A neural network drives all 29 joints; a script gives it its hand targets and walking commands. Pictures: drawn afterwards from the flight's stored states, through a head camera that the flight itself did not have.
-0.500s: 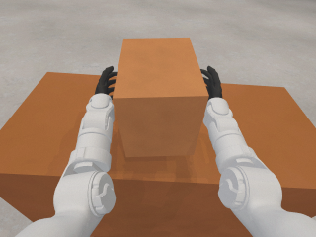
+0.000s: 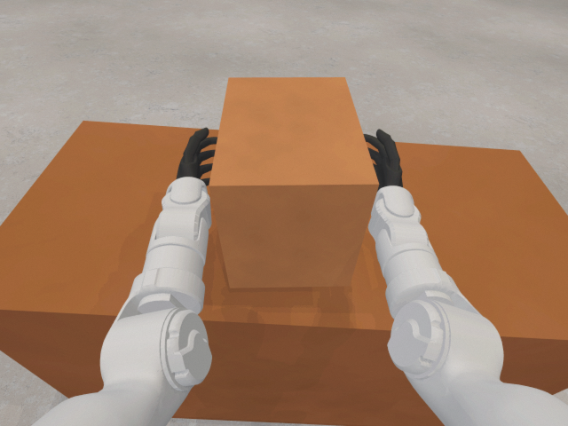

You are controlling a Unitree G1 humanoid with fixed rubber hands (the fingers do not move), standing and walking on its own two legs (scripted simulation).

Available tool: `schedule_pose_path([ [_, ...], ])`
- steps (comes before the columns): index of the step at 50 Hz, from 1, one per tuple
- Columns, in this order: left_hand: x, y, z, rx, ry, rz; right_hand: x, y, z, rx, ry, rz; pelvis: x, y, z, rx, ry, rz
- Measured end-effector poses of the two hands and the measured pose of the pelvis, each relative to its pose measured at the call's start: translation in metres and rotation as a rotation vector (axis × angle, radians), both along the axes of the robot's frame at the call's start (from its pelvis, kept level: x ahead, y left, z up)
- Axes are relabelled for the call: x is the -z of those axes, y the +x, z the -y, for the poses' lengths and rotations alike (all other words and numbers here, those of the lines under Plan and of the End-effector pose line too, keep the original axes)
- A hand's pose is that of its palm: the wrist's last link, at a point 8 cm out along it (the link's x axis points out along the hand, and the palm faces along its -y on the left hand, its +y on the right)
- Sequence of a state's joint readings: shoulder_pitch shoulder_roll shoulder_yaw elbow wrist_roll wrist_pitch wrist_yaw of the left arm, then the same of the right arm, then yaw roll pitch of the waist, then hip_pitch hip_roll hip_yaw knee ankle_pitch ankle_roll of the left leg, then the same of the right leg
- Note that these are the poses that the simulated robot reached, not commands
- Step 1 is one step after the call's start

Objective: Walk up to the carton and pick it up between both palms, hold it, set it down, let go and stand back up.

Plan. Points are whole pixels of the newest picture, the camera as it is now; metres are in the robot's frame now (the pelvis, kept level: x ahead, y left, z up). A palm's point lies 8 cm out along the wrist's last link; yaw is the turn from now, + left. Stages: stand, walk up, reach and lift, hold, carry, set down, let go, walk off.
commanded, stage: set down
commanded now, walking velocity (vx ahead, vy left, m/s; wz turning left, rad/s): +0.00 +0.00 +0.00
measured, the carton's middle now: (288, 180) +0.47 +0.00 +0.11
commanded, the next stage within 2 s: none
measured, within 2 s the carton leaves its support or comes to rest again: rests again in 1.62 s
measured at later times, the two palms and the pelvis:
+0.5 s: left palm (198, 190) +0.44 +0.14 +0.11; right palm (381, 190) +0.44 -0.14 +0.12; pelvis +0.00 +0.00 +0.00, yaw -1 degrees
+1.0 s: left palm (208, 199) +0.45 +0.13 +0.08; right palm (380, 206) +0.44 -0.15 +0.08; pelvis +0.01 +0.00 +0.00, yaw -3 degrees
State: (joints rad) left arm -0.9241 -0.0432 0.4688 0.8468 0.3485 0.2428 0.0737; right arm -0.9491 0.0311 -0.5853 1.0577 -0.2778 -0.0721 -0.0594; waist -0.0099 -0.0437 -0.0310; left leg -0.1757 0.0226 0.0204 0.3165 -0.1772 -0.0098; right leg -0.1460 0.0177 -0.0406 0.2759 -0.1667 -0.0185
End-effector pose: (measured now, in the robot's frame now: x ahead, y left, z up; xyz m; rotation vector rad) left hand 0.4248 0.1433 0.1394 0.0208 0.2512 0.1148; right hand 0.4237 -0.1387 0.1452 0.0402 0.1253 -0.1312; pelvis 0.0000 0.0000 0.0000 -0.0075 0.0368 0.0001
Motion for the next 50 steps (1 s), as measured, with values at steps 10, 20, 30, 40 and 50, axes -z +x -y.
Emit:
schedule_pose_path([
  [10, 0.015, 0.001, 0.014, 0.009, -0.016, -0.029, 0.013, -0.002, 0.014, 0.011, -0.011, -0.026, 0.0, -0.003, 0.001, 0.021, 0.007, -0.025],
  [20, 0.023, 0.007, 0.006, -0.014, -0.026, -0.042, 0.02, 0.009, 0.007, -0.011, -0.01, -0.038, 0.0, 0.0, 0.002, 0.026, 0.014, -0.067],
  [30, 0.037, 0.019, 0.004, -0.013, -0.032, -0.062, 0.031, 0.022, 0.005, -0.011, -0.017, -0.058, 0.001, 0.009, 0.0, 0.032, 0.011, -0.108],
  [40, 0.057, 0.027, 0.015, -0.014, -0.031, -0.062, 0.055, 0.026, 0.015, -0.006, -0.031, -0.064, 0.003, 0.012, 0.0, 0.052, 0.01, -0.17],
  [50, 0.06, 0.025, 0.015, -0.004, -0.004, -0.037, 0.065, 0.02, 0.014, 0.001, -0.038, -0.044, 0.003, 0.007, -0.004, 0.05, 0.016, -0.189],
])
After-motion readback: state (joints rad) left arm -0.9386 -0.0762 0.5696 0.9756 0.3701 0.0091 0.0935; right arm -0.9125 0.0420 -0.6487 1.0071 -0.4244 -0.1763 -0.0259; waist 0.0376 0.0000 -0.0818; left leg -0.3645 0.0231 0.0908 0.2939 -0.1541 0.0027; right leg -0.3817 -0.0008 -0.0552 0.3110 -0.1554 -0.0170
